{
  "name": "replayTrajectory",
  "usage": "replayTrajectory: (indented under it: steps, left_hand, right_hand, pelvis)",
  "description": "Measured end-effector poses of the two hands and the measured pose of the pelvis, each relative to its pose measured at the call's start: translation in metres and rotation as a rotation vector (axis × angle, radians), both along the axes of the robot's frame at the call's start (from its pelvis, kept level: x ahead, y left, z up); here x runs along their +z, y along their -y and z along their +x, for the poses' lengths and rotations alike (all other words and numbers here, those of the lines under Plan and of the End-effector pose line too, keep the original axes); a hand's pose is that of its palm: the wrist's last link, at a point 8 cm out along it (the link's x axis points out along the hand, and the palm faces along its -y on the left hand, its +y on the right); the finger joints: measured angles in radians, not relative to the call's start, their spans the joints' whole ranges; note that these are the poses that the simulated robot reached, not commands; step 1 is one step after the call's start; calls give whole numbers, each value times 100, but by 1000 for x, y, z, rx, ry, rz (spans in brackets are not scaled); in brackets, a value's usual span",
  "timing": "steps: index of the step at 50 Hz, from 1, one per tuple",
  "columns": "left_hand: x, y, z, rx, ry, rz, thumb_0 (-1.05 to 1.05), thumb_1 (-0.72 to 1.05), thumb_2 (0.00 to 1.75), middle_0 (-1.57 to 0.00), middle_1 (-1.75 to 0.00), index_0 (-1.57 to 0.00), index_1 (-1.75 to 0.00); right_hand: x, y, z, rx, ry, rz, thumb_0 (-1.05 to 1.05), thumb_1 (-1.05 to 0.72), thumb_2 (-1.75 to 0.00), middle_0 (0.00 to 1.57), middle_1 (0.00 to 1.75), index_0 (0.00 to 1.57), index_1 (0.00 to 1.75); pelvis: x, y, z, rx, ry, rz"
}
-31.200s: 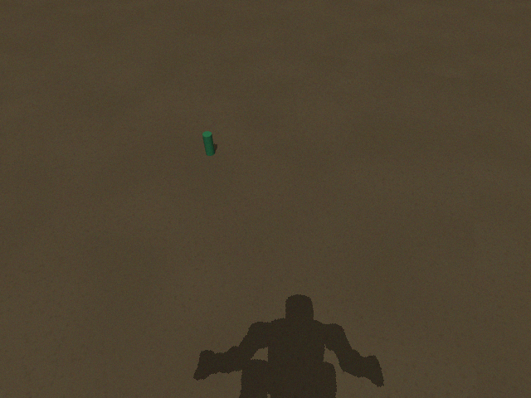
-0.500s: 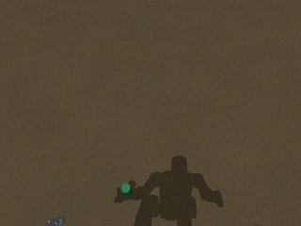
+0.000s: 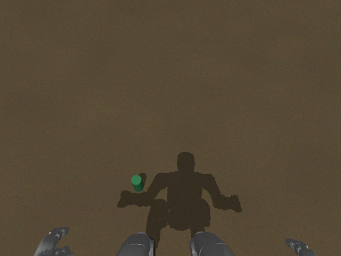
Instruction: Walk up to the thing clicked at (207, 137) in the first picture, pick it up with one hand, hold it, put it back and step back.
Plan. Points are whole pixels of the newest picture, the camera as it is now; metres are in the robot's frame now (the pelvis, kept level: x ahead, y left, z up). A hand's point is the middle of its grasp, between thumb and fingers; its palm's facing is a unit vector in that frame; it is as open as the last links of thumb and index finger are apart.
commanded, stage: step back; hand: left
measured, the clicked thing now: (137, 183) +0.45 +0.18 -0.69
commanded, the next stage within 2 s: none
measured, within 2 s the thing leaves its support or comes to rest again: neither
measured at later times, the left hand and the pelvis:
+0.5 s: hand out of the picture -0.01 +0.27 -0.15, palm faces +0.04 -0.93 -0.37, open 7.4 cm; pelvis -0.13 +0.00 -0.01, yaw +3 degrees
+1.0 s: hand out of the picture -0.24 +0.22 -0.14, palm faces -0.01 -0.91 -0.42, open 7.4 cm; pelvis -0.29 -0.05 +0.00, yaw +0 degrees
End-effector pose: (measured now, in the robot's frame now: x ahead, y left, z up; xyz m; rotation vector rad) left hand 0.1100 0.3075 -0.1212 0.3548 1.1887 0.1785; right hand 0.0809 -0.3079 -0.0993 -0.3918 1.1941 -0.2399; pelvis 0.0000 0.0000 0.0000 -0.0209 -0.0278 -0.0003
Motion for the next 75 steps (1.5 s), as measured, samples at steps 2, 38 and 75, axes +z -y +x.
replayTrajectory:
  steps: [2,38,75]
  left_hand:
    - [0,5,-12,-6,-3,7,1,91,90,-20,-30,-20,-30]
    - [4,12,-247,28,-15,18,1,91,90,-20,-30,-20,-30]
    - [7,63,-492,30,32,49,1,91,90,-21,-30,-20,-30]
  right_hand:
    - [-5,6,-6,4,16,9,0,-90,-89,21,30,20,30]
    - [14,22,-176,65,135,-8,0,-90,-89,21,30,21,30]
    - [-7,73,-411,97,139,15,0,-90,-89,21,30,21,30]
  pelvis:
    - [-4,5,-10,-11,1,6]
    - [-2,24,-216,-27,19,-1]
    - [-13,75,-470,-9,5,12]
